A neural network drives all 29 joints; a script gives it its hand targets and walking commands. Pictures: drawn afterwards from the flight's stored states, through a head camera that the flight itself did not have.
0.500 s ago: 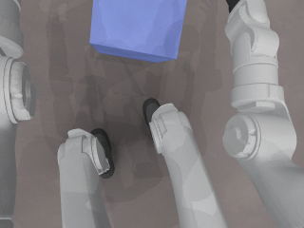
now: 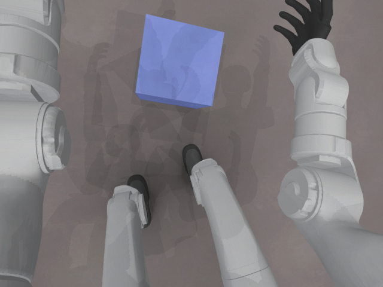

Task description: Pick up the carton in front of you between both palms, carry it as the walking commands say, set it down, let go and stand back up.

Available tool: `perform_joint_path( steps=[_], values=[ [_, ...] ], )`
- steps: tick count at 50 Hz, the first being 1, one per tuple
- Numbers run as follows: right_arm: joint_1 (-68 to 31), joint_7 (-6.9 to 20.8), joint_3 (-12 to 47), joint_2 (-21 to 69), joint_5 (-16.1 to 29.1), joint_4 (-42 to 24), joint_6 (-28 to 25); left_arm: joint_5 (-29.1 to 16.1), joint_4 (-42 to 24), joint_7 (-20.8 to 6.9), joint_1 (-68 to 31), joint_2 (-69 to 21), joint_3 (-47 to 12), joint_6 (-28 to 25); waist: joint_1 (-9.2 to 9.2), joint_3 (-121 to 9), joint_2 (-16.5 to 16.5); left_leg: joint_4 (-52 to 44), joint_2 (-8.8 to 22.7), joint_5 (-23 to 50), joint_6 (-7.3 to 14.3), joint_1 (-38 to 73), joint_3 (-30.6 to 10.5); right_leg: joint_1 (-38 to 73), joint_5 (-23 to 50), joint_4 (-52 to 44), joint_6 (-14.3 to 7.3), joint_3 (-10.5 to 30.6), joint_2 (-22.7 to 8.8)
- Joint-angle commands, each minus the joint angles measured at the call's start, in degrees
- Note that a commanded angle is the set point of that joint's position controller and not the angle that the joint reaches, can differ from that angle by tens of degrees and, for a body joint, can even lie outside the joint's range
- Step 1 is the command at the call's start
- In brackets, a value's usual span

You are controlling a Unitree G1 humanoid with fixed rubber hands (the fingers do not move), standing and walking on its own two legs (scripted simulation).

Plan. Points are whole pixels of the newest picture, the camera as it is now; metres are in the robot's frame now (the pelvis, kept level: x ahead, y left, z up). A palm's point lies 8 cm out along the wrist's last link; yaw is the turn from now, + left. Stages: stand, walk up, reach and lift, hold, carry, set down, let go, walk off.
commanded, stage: let go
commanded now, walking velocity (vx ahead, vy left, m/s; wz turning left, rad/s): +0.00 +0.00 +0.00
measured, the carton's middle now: (175, 70) +0.51 -0.12 -0.48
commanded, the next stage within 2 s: stand in 1.60 s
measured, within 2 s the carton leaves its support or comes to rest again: neither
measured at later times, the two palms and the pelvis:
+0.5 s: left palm (10, 103) +0.44 +0.12 +0.01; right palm (367, 106) +0.35 -0.28 +0.02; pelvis +0.04 -0.03 +0.11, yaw +3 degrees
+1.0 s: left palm out of the picture +0.33 +0.19 +0.07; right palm out of the picture +0.26 -0.25 +0.09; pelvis +0.10 -0.01 +0.16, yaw -1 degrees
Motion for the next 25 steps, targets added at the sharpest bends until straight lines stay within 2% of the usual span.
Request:
perform_joint_path(
  steps=[1, 5, 9, 11, 14, 18, 21, 25],
  values=[
    [-8.4, 0.9, -0.3, -5.3, -1.9, -6.0, -1.4, 1.9, -5.1, -0.7, -15.0, 2.6, 2.9, -1.7, -4.48, -60.2, 9.9, -10.7, -2.4, 17.2, -0.9, 31.9, 1.8, 40.4, 26.4, -5.2, 2.4, -7.7, 3.1],
    [-1.8, 2.9, 0.3, -4.0, -4.4, -7.8, -2.7, 5.3, -7.4, 0.7, -6.5, -1.1, 7.4, -3.0, -3.34, -64.4, 8.4, -15.2, -2.8, 24.3, -1.5, 37.0, 1.4, 48.6, 31.5, -8.5, 2.3, -7.7, 3.3],
    [9.1, 6.0, 2.7, -4.0, -6.4, -10.8, -4.9, 7.6, -15.0, 4.6, 5.1, -6.6, 11.3, -4.9, -1.69, -67.7, 7.6, -18.4, -2.9, 33.8, -2.5, 44.9, 0.9, 53.1, 35.6, -11.2, 1.7, -7.6, 3.5],
    [14.0, 7.8, 4.6, -4.9, -6.8, -11.9, -5.9, 8.1, -19.3, 7.1, 11.4, -10.2, 12.3, -5.9, -0.63, -66.7, 7.3, -20.5, -2.9, 34.7, -2.9, 47.6, 0.9, 54.7, 35.1, -12.8, 1.1, -7.3, 3.5],
    [20.2, 10.2, 7.8, -7.1, -7.1, -12.4, -7.2, 8.0, -25.6, 11.0, 20.4, -15.0, 12.8, -7.2, 0.59, -62.0, 5.9, -25.1, -2.9, 28.7, -3.3, 49.0, 1.0, 59.4, 31.4, -16.1, 0.1, -6.2, 3.1],
    [29.4, 12.4, 12.9, -8.8, -5.8, -11.5, -8.9, 7.0, -31.9, 14.2, 30.9, -18.6, 12.2, -8.9, 1.70, -51.5, 3.3, -31.4, -2.8, 14.5, -3.3, 48.1, 1.7, 67.3, 22.9, -20.9, -0.8, -4.7, 2.4],
    [36.5, 13.5, 16.8, -9.7, -4.4, -10.9, -10.2, 6.0, -34.0, 14.9, 38.7, -19.7, 11.6, -10.2, 2.66, -42.9, 1.4, -34.7, -2.3, 6.3, -2.9, 48.8, 2.2, 71.3, 15.6, -24.7, -1.0, -3.5, 1.8],
    [45.2, 13.9, 21.0, -10.4, -2.8, -11.4, -12.3, 4.2, -33.5, 14.5, 48.4, -19.4, 9.9, -12.7, 4.00, -34.8, -2.7, -37.1, -1.7, 3.0, -2.3, 50.1, 2.7, 77.7, 10.8, -29.0, -0.7, -1.5, 1.2]
  ],
)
